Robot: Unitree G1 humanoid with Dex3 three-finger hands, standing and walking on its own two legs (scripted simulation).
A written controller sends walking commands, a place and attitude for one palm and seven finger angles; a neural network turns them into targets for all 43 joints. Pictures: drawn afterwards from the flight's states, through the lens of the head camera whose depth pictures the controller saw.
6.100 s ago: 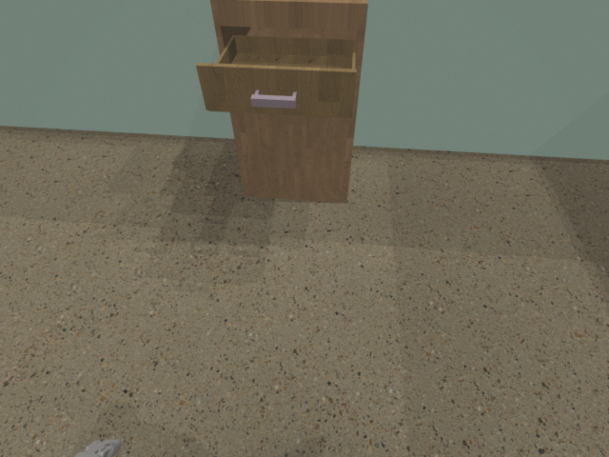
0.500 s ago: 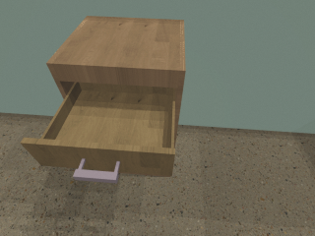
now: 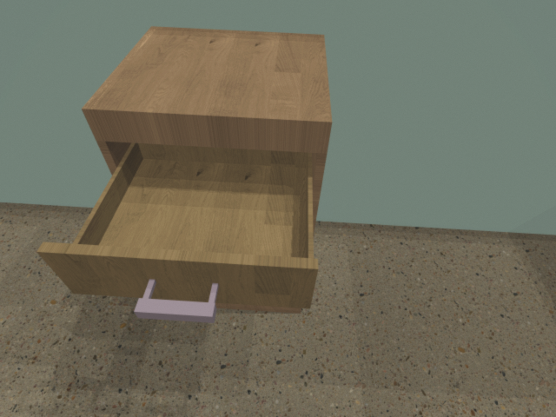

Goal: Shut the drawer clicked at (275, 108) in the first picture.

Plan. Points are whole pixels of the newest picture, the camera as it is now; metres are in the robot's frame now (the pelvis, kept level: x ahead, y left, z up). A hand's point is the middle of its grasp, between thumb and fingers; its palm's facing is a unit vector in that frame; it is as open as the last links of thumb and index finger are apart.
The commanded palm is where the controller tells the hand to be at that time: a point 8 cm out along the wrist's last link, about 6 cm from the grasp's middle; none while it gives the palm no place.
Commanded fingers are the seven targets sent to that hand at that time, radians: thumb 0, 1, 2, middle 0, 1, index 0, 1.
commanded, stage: look again from close up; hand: left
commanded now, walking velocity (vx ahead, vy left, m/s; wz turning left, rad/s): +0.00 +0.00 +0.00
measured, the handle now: (179, 298) +0.31 +0.19 -0.05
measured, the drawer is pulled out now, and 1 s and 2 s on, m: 0.29 0.29 0.29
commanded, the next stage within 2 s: raise the hand and make a fist in 0.24 s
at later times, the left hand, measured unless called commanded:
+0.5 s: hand out of the picture +0.13 +0.23 -0.04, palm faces +0.22 -0.97 -0.14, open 7.2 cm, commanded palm +0.07 +0.27 -0.05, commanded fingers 0.00 0.90 0.90 -0.38 -0.50 -0.38 -0.50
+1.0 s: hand (143, 415) +0.13 +0.18 -0.02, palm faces -0.03 -1.00 -0.04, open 4.7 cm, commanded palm +0.10 +0.25 -0.01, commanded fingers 0.00 0.90 0.90 -0.88 -1.04 -0.88 -1.04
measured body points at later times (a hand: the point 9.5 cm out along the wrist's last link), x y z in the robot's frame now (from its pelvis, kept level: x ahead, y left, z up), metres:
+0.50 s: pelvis -0.03 +0.04 -0.01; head -0.03 +0.04 +0.44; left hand +0.11 +0.28 -0.03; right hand +0.06 -0.20 -0.12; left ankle +0.02 +0.12 -0.73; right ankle -0.04 -0.08 -0.73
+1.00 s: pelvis -0.05 +0.01 -0.08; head +0.00 +0.02 +0.37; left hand +0.13 +0.24 -0.02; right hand +0.17 -0.20 -0.14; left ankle +0.02 +0.12 -0.73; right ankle -0.04 -0.08 -0.73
